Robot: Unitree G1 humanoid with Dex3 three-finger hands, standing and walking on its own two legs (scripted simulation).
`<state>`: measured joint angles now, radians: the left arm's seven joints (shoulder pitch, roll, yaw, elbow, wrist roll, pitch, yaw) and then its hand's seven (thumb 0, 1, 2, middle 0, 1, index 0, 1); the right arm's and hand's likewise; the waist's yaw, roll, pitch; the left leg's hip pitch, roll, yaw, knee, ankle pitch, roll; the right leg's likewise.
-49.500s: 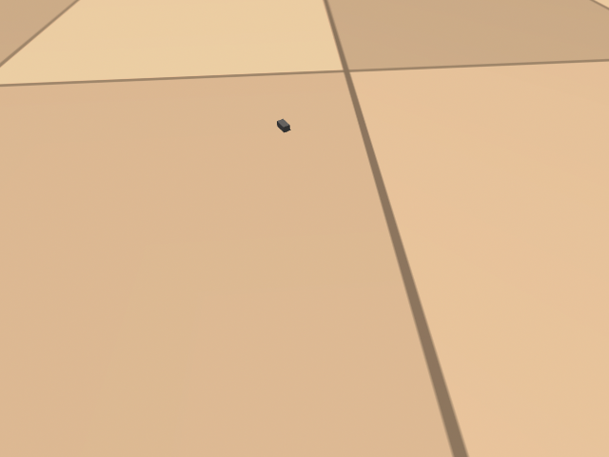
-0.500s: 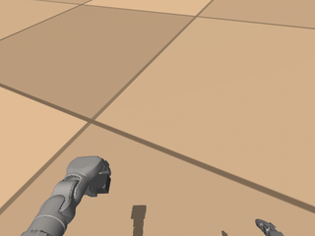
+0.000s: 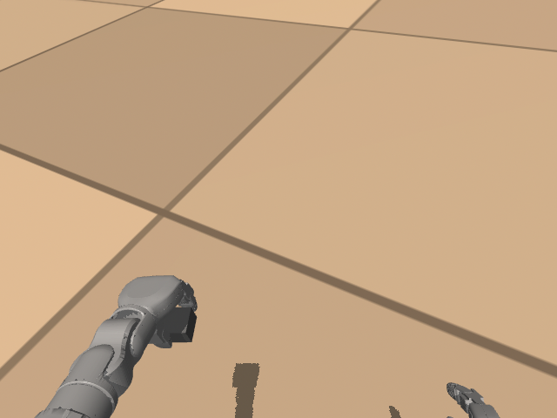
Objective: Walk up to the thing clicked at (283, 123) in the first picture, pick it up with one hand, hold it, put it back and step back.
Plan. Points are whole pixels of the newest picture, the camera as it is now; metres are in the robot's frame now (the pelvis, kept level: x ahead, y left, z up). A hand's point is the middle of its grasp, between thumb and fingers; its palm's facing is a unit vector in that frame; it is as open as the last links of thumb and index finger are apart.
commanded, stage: hold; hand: left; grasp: from above
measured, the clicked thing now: (167, 324) +0.31 +0.23 -0.07
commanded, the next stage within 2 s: crouch in 0.20 s
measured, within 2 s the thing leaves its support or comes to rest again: neither
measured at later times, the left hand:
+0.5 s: hand (162, 323) +0.29 +0.22 -0.04, palm faces -0.45 -0.04 -0.89, open 7.2 cm
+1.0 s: hand (192, 342) +0.35 +0.24 -0.24, palm faces -0.41 +0.05 -0.91, open 7.3 cm
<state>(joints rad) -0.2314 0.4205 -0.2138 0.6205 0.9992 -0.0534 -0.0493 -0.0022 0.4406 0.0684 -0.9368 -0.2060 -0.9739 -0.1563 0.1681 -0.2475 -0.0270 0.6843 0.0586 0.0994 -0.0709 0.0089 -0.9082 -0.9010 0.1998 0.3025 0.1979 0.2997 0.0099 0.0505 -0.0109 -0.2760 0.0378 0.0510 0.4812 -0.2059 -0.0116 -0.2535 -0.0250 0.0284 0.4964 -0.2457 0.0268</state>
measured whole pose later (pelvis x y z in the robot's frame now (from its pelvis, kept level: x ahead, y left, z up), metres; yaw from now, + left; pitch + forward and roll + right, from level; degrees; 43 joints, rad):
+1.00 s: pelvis -0.03 +0.01 -0.14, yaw +0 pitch +25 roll -2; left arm -0.61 0.42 -0.11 1.17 1.20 -0.11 0.35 -0.01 0.40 0.10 -1.00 -0.14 -1.02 -0.11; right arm 0.24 -0.27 -0.09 0.72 -0.03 0.05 -0.02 0.00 -0.91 -0.90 0.20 0.30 0.20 0.30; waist -0.11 0.03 -0.18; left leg -1.28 0.06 -0.02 1.36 -0.51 -0.01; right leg -1.22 -0.01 0.00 1.33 -0.55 0.04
